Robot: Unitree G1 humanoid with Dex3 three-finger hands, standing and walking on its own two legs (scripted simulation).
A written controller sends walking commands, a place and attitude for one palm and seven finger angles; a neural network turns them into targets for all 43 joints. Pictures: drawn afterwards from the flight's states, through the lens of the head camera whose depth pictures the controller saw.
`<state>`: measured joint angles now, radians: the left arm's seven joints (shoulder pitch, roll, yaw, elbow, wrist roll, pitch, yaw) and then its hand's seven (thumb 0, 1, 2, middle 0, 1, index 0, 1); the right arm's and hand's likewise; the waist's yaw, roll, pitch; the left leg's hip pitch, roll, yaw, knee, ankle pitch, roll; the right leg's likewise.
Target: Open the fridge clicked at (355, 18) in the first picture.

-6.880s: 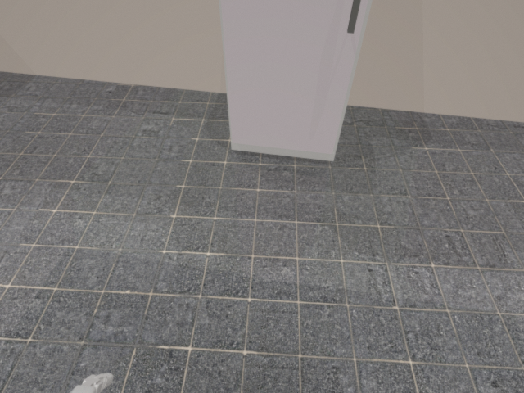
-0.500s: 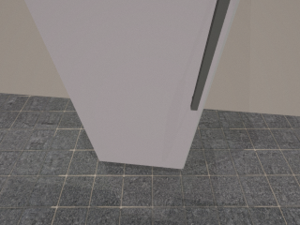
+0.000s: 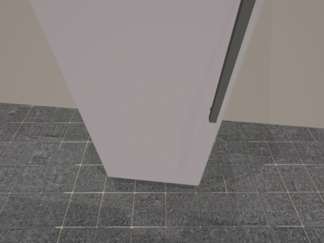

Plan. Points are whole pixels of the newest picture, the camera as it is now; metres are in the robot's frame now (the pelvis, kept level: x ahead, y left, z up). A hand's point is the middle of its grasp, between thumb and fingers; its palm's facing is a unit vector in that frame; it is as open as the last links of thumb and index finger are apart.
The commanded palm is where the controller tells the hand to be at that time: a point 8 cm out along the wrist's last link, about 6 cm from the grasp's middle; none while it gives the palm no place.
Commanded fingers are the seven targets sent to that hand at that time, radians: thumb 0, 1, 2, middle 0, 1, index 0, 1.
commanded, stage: shuffle to correct the standing spot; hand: right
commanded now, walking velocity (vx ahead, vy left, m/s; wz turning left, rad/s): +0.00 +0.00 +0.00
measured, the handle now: (228, 57) +0.53 -0.14 +0.20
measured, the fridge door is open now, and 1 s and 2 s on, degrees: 0 0 0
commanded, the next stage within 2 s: come to a stop and stand still in 0.34 s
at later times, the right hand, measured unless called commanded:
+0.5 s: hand out of the picture -0.01 -0.15 -0.20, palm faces +0.08 +0.99 -0.14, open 7.4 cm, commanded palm none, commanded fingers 0.00 -0.90 -0.90 0.20 0.30 0.20 0.30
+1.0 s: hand out of the picture +0.11 -0.16 -0.18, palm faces +0.04 +0.96 -0.27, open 7.4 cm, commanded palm none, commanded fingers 0.00 -0.90 -0.90 0.20 0.30 0.20 0.30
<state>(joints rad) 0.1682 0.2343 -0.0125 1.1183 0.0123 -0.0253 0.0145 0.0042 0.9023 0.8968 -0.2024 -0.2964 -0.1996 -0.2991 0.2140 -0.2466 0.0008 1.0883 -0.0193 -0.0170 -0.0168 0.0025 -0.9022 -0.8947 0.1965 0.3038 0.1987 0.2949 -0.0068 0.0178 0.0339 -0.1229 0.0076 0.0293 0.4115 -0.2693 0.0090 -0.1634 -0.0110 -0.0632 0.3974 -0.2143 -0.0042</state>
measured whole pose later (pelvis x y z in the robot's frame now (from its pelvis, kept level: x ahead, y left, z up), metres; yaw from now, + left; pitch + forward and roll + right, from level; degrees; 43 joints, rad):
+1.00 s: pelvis +0.04 +0.03 -0.02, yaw +0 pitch -3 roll -1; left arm 0.26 0.16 0.04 1.01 0.01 0.01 0.03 0.01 0.91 0.90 -0.20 -0.30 -0.20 -0.30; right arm 0.21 -0.17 -0.03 0.98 -0.02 0.01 -0.05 0.00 -0.90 -0.89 0.19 0.30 0.20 0.29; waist 0.02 -0.02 0.05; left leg -0.32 0.03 0.09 0.64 -0.27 0.04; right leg -0.19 -0.03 -0.08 0.62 -0.36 0.00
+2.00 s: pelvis +0.06 +0.02 +0.00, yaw -1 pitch -2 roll -1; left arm 0.30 0.12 -0.01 1.13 0.01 -0.03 0.03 0.01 0.92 0.90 -0.20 -0.30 -0.20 -0.30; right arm 0.29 -0.13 0.01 1.13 -0.02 -0.02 -0.04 0.01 -0.91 -0.89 0.20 0.30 0.20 0.29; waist -0.01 -0.01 0.04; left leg -0.24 0.03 0.08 0.47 -0.20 0.02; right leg -0.11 -0.01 -0.08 0.44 -0.30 -0.01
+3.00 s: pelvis +0.07 +0.02 +0.00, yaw +0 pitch -2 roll +0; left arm 0.28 0.16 -0.01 1.13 0.01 -0.03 0.03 0.00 0.90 0.90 -0.20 -0.30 -0.20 -0.30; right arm 0.25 -0.17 0.00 1.11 -0.02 -0.02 -0.04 0.00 -0.91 -0.89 0.20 0.30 0.20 0.29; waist -0.01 0.00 0.05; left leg -0.22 0.02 0.08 0.46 -0.22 0.02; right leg -0.09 -0.02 -0.08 0.43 -0.31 -0.01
